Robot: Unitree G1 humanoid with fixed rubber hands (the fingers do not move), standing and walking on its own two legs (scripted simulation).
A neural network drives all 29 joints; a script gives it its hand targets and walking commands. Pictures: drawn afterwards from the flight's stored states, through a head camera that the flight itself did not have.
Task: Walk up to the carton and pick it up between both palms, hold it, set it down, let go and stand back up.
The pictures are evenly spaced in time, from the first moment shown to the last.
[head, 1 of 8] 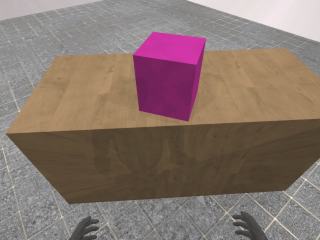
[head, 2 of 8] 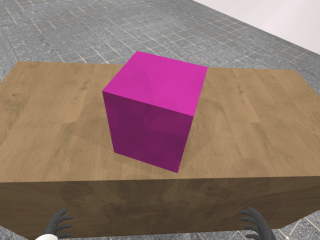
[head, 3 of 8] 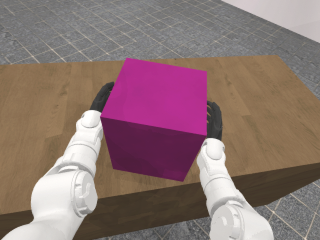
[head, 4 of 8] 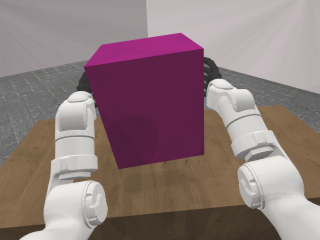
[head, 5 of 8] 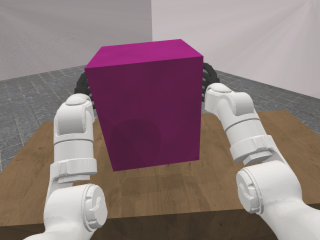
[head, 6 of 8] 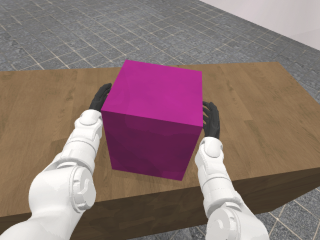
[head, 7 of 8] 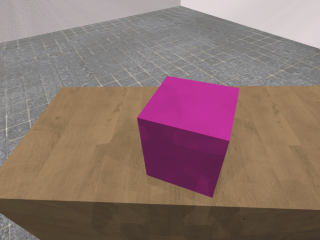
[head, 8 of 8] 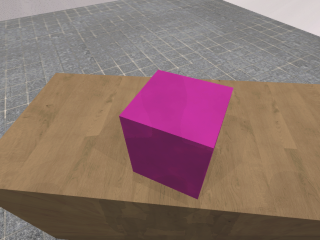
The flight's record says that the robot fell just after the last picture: no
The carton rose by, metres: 0.25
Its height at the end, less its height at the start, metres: +0.00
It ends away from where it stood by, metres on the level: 0.01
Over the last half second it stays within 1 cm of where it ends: yes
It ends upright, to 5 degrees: yes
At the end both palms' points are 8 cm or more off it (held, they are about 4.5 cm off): yes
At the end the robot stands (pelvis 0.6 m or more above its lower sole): yes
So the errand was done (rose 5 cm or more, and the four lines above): yes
